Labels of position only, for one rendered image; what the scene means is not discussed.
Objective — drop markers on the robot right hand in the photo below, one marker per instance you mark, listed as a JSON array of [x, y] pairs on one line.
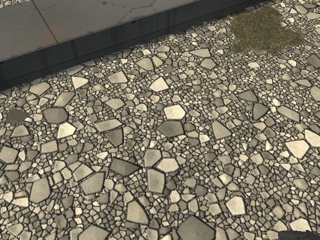
[[297, 235]]

